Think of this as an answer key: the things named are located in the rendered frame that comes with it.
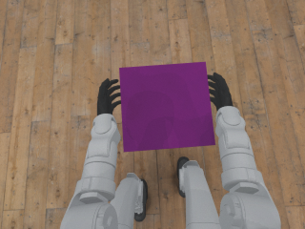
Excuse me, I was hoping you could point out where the left robot hand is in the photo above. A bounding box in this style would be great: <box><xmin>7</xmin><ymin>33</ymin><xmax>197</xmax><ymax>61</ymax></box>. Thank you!
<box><xmin>97</xmin><ymin>78</ymin><xmax>121</xmax><ymax>115</ymax></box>

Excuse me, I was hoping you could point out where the right robot upper arm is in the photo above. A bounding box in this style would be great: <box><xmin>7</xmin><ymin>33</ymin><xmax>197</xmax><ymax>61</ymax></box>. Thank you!
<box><xmin>218</xmin><ymin>191</ymin><xmax>280</xmax><ymax>229</ymax></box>

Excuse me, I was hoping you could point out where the right robot forearm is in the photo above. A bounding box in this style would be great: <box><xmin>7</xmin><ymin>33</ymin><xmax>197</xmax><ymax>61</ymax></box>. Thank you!
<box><xmin>215</xmin><ymin>106</ymin><xmax>281</xmax><ymax>229</ymax></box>

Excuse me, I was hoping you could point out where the left robot shin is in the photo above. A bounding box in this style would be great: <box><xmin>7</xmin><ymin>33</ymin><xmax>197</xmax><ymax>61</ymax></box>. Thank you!
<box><xmin>120</xmin><ymin>173</ymin><xmax>143</xmax><ymax>214</ymax></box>

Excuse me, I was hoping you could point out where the right robot hand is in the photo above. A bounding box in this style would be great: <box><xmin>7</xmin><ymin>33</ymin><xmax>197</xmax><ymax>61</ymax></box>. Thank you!
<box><xmin>207</xmin><ymin>73</ymin><xmax>234</xmax><ymax>111</ymax></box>

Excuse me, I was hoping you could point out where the left robot upper arm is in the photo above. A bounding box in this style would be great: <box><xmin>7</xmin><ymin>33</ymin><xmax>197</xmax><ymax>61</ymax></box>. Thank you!
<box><xmin>60</xmin><ymin>201</ymin><xmax>118</xmax><ymax>229</ymax></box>

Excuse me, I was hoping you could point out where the carton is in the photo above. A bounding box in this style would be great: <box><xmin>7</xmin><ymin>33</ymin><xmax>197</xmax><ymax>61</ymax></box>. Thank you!
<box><xmin>119</xmin><ymin>61</ymin><xmax>215</xmax><ymax>153</ymax></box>

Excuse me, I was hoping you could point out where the left robot forearm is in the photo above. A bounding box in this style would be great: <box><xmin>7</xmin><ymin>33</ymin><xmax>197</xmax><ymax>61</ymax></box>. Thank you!
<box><xmin>60</xmin><ymin>114</ymin><xmax>121</xmax><ymax>229</ymax></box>

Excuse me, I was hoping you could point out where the robot right thigh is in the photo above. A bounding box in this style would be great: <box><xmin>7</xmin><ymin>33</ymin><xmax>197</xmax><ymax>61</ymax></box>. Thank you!
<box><xmin>179</xmin><ymin>165</ymin><xmax>222</xmax><ymax>229</ymax></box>

